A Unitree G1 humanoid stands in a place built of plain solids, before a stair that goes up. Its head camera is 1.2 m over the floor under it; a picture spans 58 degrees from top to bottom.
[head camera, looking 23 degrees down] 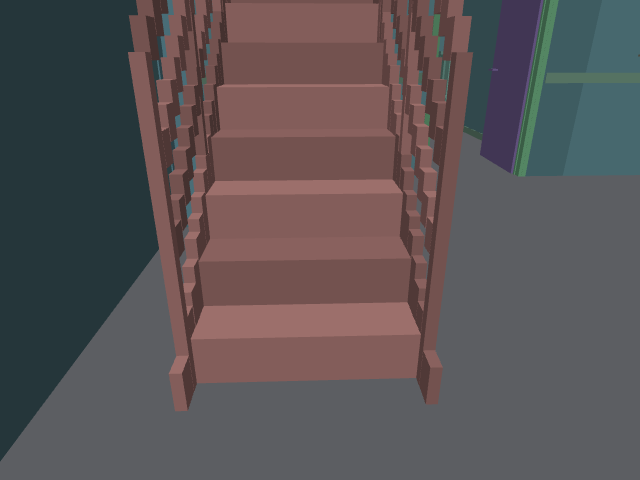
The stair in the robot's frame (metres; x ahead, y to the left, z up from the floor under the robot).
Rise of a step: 0.21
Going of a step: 0.24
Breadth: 0.98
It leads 2 degrees to the left of straight ahead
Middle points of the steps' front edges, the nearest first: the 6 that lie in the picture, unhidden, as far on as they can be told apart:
1.38 0.05 0.21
1.62 0.06 0.42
1.86 0.07 0.63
2.10 0.08 0.85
2.33 0.08 1.06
2.57 0.09 1.27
